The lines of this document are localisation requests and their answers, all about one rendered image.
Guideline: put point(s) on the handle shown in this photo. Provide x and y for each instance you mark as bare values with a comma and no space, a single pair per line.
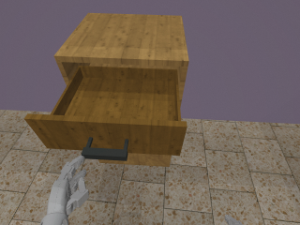
105,153

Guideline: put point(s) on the robot right hand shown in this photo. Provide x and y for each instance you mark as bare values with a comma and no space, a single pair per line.
232,221

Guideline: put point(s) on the cabinet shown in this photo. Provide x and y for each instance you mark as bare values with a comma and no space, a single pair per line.
116,40

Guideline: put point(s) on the robot left hand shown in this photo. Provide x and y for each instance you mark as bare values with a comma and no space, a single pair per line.
64,197

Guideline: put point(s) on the drawer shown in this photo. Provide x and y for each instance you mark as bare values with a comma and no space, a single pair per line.
112,104

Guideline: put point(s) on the robot left forearm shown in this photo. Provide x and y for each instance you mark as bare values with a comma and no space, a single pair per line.
55,219

